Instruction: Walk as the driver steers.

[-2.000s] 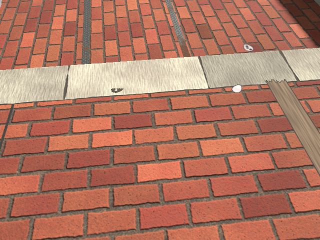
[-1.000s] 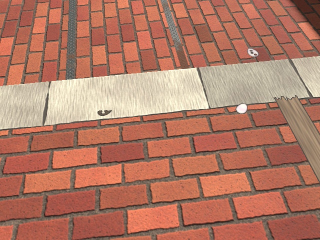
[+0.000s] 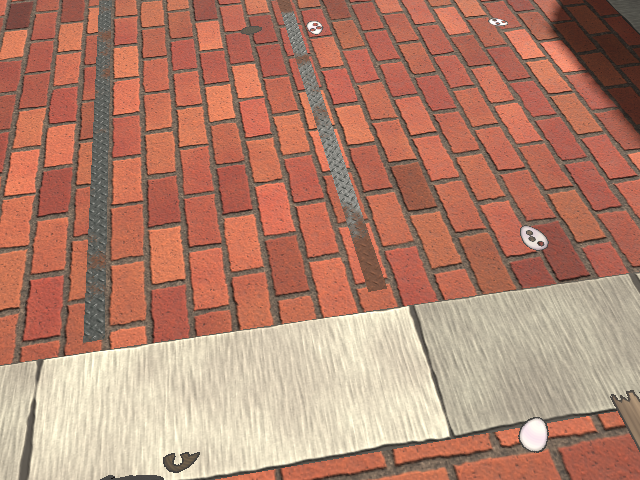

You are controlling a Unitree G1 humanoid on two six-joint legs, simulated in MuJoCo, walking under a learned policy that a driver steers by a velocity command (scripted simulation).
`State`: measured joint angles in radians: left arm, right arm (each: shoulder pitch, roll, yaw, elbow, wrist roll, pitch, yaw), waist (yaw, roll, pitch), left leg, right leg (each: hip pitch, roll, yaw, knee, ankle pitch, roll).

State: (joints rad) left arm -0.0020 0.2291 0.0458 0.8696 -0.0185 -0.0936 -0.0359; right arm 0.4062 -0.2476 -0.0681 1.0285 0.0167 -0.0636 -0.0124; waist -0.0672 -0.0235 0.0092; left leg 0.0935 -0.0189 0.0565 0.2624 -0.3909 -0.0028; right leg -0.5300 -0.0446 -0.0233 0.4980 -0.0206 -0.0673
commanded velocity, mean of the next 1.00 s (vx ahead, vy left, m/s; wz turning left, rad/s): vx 0.50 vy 0.00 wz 0.00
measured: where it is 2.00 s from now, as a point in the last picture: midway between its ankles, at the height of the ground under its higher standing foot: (253, 334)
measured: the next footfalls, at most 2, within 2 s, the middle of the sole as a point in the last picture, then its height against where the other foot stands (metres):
right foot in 0.02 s outside the picture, level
left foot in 0.56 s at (263, 470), level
